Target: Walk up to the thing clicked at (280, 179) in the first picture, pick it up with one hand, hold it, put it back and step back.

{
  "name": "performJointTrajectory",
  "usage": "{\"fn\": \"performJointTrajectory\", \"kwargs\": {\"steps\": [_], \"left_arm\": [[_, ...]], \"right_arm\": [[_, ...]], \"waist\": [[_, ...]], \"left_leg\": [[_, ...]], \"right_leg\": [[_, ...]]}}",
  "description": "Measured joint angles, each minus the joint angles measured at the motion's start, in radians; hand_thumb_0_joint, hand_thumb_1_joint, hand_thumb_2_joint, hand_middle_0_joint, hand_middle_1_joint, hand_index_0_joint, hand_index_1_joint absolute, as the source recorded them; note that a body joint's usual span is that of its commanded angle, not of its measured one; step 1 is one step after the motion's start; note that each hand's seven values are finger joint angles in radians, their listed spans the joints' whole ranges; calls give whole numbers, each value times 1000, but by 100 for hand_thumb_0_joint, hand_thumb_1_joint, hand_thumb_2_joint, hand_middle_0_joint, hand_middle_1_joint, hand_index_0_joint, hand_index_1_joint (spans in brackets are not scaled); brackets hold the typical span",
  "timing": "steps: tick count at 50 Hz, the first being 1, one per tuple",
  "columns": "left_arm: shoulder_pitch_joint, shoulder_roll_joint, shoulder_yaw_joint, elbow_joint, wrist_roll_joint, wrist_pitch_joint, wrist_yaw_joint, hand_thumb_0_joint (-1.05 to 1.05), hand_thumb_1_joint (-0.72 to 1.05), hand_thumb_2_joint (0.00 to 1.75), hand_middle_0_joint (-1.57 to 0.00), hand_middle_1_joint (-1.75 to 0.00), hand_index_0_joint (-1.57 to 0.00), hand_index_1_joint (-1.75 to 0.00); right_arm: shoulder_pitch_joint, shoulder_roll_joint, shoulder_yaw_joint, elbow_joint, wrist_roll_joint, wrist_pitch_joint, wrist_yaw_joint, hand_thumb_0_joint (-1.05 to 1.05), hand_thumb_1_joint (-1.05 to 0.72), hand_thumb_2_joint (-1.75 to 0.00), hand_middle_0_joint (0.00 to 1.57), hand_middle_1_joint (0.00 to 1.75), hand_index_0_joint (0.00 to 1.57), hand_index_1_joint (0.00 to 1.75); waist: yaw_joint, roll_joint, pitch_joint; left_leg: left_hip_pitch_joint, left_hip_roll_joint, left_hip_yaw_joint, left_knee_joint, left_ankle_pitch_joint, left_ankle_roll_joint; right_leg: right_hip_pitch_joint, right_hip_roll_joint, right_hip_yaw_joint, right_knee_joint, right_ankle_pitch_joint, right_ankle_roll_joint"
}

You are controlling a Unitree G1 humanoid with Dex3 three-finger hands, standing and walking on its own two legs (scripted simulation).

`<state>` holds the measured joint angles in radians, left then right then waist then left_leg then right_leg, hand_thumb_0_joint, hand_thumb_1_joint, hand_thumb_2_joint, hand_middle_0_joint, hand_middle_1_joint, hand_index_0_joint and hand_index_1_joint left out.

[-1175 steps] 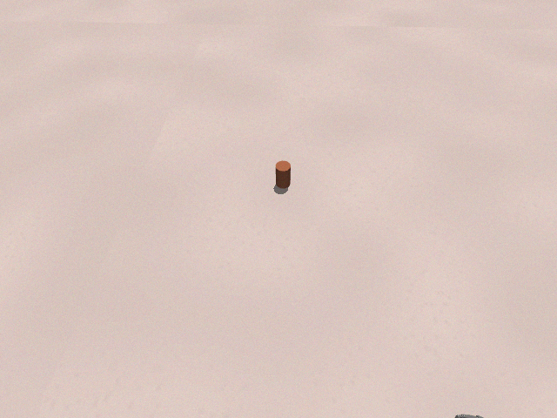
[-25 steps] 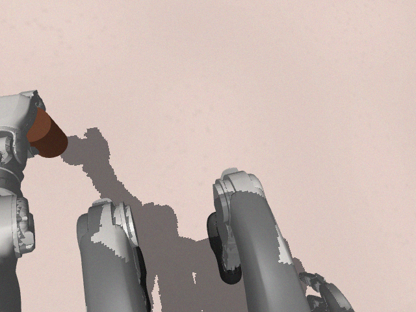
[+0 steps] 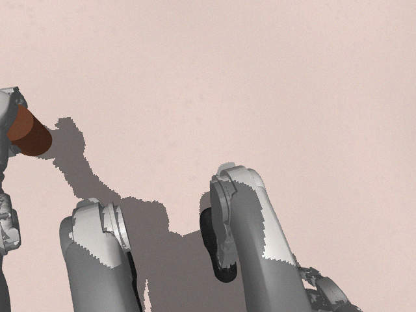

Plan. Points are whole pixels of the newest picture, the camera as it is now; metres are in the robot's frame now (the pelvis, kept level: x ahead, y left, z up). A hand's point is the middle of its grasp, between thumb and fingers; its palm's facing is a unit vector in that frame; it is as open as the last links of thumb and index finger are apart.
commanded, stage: rest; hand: left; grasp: from above
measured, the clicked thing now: (23, 132) +0.49 +0.28 -0.24
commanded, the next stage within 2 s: open in 0.64 s
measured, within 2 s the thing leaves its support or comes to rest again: rests again in 0.36 s
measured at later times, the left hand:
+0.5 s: hand (13, 132) +0.48 +0.29 -0.22, palm faces -0.45 -0.08 -0.89, open 10.3 cm
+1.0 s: hand (15, 135) +0.48 +0.29 -0.23, palm faces -0.46 -0.07 -0.88, open 11.0 cm
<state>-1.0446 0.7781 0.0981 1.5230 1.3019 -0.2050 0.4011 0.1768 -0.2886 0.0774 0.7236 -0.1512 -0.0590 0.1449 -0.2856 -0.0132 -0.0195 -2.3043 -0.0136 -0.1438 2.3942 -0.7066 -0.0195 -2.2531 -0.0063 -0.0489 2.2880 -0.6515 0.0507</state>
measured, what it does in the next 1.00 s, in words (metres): stands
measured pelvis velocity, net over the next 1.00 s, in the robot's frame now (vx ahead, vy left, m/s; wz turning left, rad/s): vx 0.00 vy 0.00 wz -0.06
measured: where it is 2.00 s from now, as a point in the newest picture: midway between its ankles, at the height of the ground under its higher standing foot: (176, 276)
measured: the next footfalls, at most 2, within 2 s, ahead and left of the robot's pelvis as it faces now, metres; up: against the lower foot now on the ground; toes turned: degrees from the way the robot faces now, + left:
none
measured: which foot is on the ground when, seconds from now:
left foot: down 0.00-1.00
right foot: down 0.00-1.00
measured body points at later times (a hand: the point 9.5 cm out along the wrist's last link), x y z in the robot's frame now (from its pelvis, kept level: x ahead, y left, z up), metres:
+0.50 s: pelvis +0.00 +0.00 -0.02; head +0.27 +0.07 +0.33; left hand +0.50 +0.29 -0.17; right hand +0.02 -0.27 -0.11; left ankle +0.07 +0.13 -0.30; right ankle +0.11 -0.13 -0.30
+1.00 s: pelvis +0.00 +0.00 -0.03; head +0.26 +0.08 +0.33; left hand +0.50 +0.29 -0.17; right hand +0.02 -0.27 -0.10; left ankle +0.07 +0.13 -0.30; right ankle +0.11 -0.13 -0.30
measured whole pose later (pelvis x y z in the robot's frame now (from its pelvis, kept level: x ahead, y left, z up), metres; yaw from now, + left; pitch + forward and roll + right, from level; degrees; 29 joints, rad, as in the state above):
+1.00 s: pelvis +0.00 +0.00 -0.03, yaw -3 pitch +32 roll -11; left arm -1.10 0.91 0.11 1.69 1.33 -0.22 0.50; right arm 0.16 -0.32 0.18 0.70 -0.21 -0.13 0.19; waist -0.35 -0.05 0.06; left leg -2.35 -0.01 -0.20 2.50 -0.71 -0.02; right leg -2.28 0.02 -0.09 2.35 -0.63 0.06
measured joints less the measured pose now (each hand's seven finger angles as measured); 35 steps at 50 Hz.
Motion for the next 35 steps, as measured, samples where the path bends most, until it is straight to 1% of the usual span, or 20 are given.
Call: {"fn": "performJointTrajectory", "kwargs": {"steps": [4,8,11,16,24,26,30,35], "left_arm": [[-1,8,9,8,6,4,15,1,-2,69,-76,-93,-52,-80],[-6,16,6,28,7,10,26,1,-2,68,-76,-93,-52,-79],[-9,22,11,42,4,11,34,1,-2,68,-76,-92,-53,-78],[-18,39,15,69,8,6,44,1,-1,67,-76,-92,-53,-78],[-22,73,43,76,23,-10,65,1,-2,66,-77,-92,-54,-79],[-24,79,42,86,22,-12,72,1,-2,67,-78,-92,-54,-78],[-36,83,23,112,16,-11,83,1,-3,67,-79,-92,-54,-78],[-50,103,24,142,22,-20,87,1,-3,67,-79,-92,-54,-78]], "right_arm": [[-1,3,8,-1,-6,-3,6,0,-93,-90,20,29,20,30],[-2,5,16,-1,-11,-6,10,0,-92,-90,20,29,20,30],[-4,7,24,-1,-14,-10,11,0,-92,-90,21,29,20,30],[-4,7,38,-3,-22,-20,18,0,-92,-90,21,30,20,30],[-3,-5,54,-10,-39,-34,29,0,-91,-89,21,30,20,30],[-2,-10,56,-9,-43,-35,33,0,-91,-89,21,30,20,30],[-5,-15,62,-6,-44,-38,37,0,-91,-89,21,30,20,30],[-10,-23,72,-20,-50,-49,39,0,-91,-90,21,30,20,30]], "waist": [[-7,-4,7],[-13,-4,11],[-17,-4,17],[-28,-9,28],[-39,-20,56],[-39,-20,56],[-41,-22,54],[-48,-23,63]], "left_leg": [[-14,-1,-3,18,-1,1],[-25,-1,-6,31,-2,2],[-31,-1,-9,39,-4,2],[-37,-1,-15,54,-9,-1],[-43,0,-32,81,-17,-5],[-45,-1,-35,86,-18,-6],[-47,1,-38,92,-18,-5],[-46,1,-43,98,-15,-3]], "right_leg": [[-12,1,-2,14,1,1],[-22,3,-3,25,1,1],[-27,5,-5,30,0,4],[-33,6,-9,42,-2,3],[-38,12,-22,59,-2,6],[-39,12,-24,62,-2,6],[-41,15,-26,65,1,6],[-37,17,-31,65,6,6]]}}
